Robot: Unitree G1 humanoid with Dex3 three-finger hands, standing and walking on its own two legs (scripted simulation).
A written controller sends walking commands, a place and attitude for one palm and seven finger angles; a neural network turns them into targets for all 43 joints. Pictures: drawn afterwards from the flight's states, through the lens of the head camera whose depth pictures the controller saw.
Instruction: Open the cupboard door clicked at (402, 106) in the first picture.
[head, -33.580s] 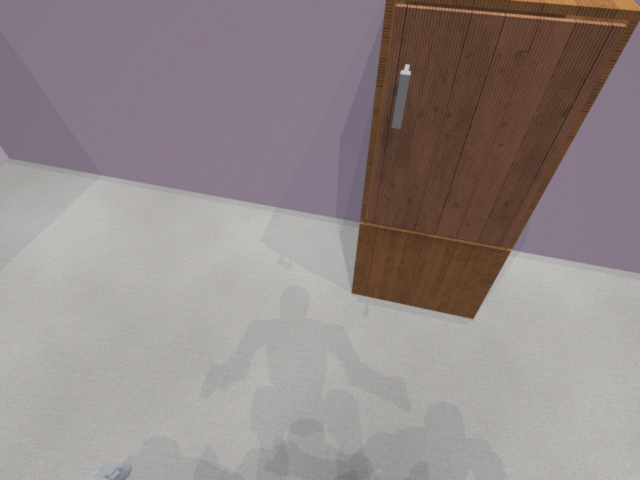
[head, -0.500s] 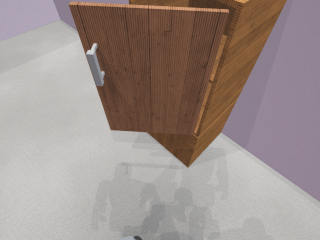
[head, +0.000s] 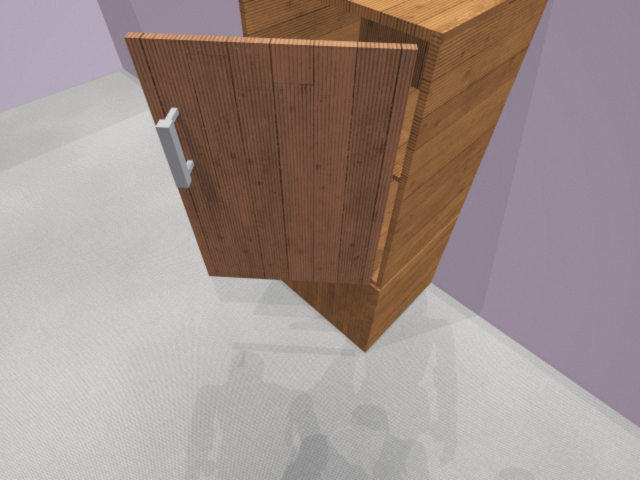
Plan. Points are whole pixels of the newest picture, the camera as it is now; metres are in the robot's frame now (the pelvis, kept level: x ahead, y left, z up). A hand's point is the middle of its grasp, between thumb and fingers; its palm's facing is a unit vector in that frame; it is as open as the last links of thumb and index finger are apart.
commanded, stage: look again from close up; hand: left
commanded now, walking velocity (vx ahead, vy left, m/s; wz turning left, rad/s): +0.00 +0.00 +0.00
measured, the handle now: (178, 148) +0.60 +0.27 +0.07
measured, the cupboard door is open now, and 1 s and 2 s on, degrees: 41 41 41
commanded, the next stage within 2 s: shuffle to correct the standing spot in 0.56 s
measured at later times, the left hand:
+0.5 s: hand out of the picture -0.03 +0.21 -0.19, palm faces +0.01 -0.99 -0.15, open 7.4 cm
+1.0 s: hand out of the picture -0.13 +0.22 -0.20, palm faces +0.10 -0.99 -0.12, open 7.4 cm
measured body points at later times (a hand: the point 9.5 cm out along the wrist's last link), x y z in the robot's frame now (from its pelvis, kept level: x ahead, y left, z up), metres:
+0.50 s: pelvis -0.04 +0.04 -0.01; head -0.05 +0.07 +0.44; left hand -0.02 +0.26 -0.17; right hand +0.01 -0.19 -0.15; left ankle +0.02 +0.13 -0.74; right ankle -0.06 -0.09 -0.74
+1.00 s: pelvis -0.04 +0.07 -0.01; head -0.06 +0.10 +0.44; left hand -0.13 +0.28 -0.19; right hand -0.04 -0.17 -0.15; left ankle +0.00 +0.14 -0.74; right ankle -0.06 -0.09 -0.74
